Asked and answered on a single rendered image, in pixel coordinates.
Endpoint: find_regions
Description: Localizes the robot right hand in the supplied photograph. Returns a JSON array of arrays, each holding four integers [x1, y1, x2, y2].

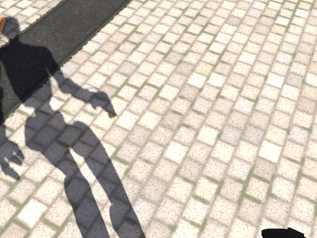
[[262, 227, 306, 238]]

